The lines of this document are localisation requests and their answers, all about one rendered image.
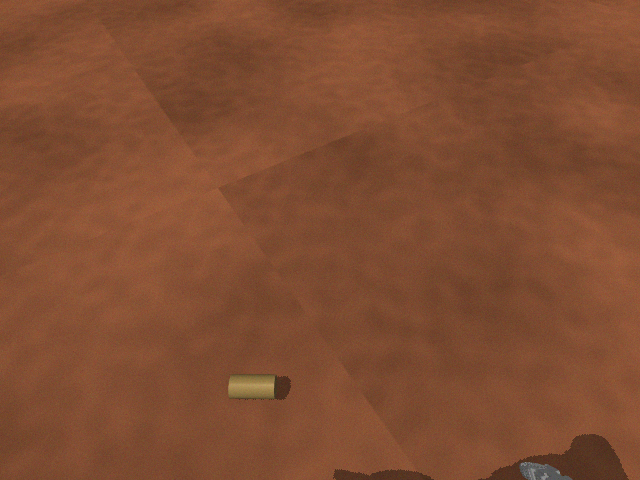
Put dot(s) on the can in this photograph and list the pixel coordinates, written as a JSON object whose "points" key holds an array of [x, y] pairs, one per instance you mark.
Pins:
{"points": [[252, 386]]}

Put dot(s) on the right robot hand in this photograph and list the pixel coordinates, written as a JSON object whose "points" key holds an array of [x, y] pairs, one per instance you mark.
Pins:
{"points": [[535, 471]]}

